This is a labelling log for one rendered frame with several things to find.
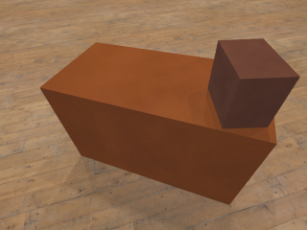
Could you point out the pedestal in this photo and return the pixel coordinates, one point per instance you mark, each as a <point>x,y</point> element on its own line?
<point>150,112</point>

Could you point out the carton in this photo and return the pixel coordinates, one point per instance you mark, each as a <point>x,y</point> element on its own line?
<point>249,82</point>

